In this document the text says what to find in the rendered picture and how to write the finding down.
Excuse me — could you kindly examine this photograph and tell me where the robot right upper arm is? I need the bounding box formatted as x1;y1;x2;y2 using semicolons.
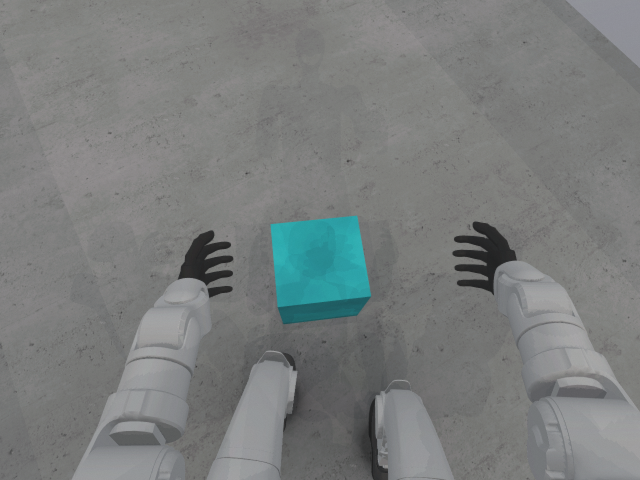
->
527;396;640;480

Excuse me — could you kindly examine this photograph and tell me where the robot right hand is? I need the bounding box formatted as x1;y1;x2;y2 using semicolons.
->
452;222;517;295

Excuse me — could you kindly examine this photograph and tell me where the robot right forearm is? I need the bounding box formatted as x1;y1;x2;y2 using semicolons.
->
493;261;640;415

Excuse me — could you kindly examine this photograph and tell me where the robot left hand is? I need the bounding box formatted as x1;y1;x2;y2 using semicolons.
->
178;230;233;298

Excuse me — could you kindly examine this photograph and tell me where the robot left upper arm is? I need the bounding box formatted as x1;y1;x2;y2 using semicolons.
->
75;445;185;480

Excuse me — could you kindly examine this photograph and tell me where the robot left shin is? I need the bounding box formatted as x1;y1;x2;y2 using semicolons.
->
249;351;290;419

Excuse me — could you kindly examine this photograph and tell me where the robot right thigh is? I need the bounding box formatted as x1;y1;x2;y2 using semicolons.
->
375;389;454;480

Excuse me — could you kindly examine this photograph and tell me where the robot left forearm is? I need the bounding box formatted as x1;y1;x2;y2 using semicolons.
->
71;278;212;480

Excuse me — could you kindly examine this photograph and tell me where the carton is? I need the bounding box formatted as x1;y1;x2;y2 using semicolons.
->
271;216;371;324

